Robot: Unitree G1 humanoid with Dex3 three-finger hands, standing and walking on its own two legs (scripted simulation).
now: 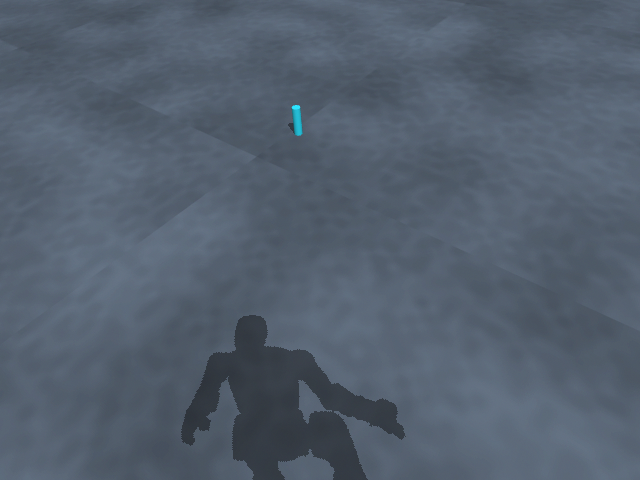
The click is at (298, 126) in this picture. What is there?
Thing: slim round
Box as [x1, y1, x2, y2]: [292, 105, 302, 135]
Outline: 292,106 294,133 299,135 302,133 300,109 298,105
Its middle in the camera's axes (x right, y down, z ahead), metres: -0.13 -0.68 +2.18
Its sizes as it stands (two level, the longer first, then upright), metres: 0.048 0.048 0.165
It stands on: the floor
